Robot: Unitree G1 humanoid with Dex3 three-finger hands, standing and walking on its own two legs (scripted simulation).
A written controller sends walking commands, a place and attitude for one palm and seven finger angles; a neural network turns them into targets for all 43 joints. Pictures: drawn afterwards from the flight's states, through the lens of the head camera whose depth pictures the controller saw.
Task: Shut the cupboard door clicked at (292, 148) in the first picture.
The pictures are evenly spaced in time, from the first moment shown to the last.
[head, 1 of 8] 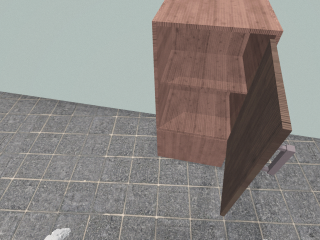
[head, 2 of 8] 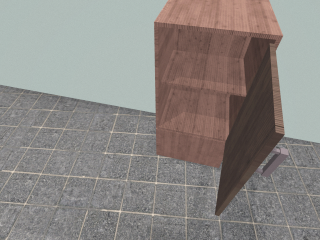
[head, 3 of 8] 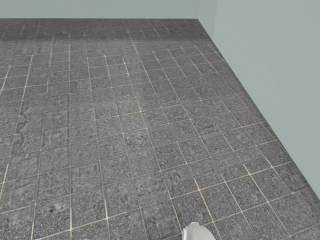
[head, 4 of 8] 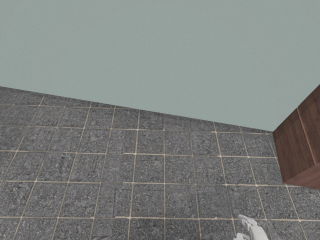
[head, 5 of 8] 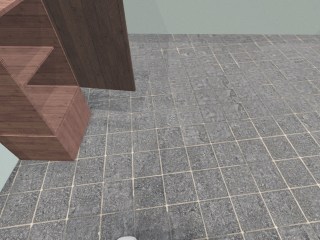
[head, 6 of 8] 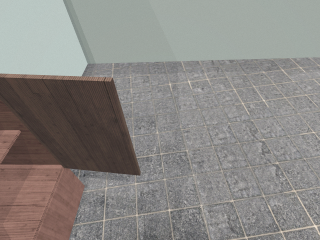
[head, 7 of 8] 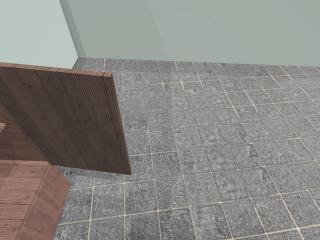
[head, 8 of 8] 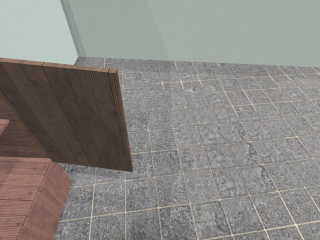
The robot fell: no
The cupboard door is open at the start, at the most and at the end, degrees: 85 85 85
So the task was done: no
